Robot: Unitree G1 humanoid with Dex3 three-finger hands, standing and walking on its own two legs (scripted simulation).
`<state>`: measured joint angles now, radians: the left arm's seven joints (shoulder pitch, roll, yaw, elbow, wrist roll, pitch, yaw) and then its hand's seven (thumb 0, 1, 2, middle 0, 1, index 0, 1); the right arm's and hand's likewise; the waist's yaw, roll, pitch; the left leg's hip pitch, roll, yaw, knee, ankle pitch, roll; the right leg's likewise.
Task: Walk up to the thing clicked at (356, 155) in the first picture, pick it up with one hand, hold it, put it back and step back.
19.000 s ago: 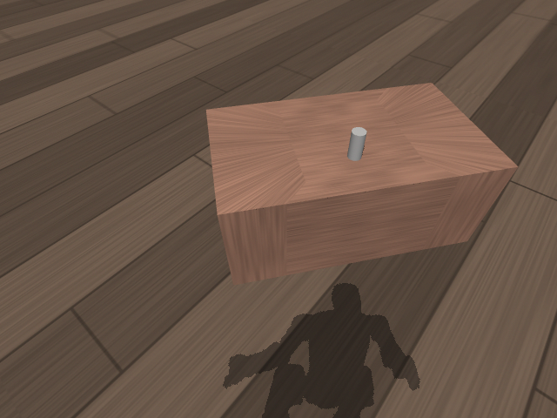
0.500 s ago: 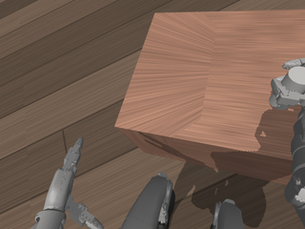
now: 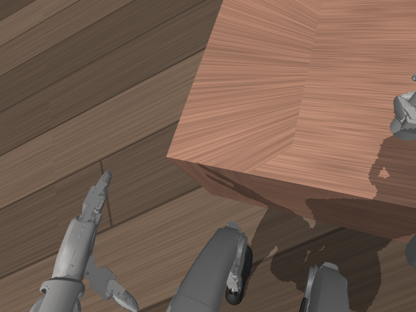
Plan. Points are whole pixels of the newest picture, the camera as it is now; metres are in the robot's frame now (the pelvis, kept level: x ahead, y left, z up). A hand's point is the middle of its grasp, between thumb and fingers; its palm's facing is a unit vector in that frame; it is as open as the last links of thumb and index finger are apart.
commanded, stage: lower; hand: right
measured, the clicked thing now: out of the picture +0.54 -0.20 -0.05
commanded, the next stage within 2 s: loosen in 0.72 s
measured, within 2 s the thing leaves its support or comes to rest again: rests again in 0.54 s
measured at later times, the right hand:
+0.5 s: hand (410, 112) +0.54 -0.19 -0.07, palm faces +0.13 +0.99 +0.01, open 7.1 cm
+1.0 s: hand (408, 112) +0.55 -0.19 -0.08, palm faces +0.14 +0.99 +0.00, open 7.2 cm
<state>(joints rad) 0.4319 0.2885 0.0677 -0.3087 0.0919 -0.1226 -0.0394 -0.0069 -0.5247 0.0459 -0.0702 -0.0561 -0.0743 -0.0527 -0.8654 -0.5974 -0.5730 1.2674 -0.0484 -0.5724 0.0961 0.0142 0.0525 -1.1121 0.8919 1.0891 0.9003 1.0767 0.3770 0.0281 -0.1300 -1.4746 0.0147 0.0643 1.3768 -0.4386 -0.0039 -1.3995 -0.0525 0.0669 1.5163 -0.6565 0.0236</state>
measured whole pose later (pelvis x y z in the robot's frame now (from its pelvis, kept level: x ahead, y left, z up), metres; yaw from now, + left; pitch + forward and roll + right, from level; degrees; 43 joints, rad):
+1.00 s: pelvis -0.02 +0.00 -0.05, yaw +1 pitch +34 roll +5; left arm 0.46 0.35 0.14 -0.46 0.08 -0.13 -0.06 -0.01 -0.52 0.04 -0.08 -0.06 -0.08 -0.05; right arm -0.93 -0.70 -0.59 1.26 -0.09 -0.56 0.08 0.01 0.05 -1.03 0.91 1.05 0.92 1.03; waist 0.45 0.04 -0.12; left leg -1.67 0.02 0.07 1.53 -0.45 0.00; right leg -1.60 -0.05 0.08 1.69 -0.69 0.03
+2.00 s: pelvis -0.01 +0.00 +0.01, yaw +0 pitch +29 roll +5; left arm 0.40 0.30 0.02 -0.25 0.05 -0.04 -0.01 -0.01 -0.54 0.05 -0.07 -0.05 -0.07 -0.06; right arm -1.02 -0.80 -0.54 1.31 -0.10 -0.35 0.13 -0.01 0.53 -0.06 0.07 0.07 0.07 0.07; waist 0.36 0.01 -0.12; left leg -1.43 0.01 0.06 1.33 -0.41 -0.01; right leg -1.37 -0.06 0.07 1.48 -0.63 0.02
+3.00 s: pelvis +0.06 -0.01 +0.13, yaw -2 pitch +8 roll +2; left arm 0.33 0.21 -0.04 0.35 -0.06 0.08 0.08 0.01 0.84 0.87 -0.20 -0.29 -0.20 -0.29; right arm 0.30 -0.22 -0.03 0.24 0.04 0.13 -0.10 0.00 0.50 -0.08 0.06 0.06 0.06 0.06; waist 0.02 -0.01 -0.11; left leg -0.61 0.02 0.04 0.83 -0.36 -0.02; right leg -0.52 -0.03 0.02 0.89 -0.51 0.01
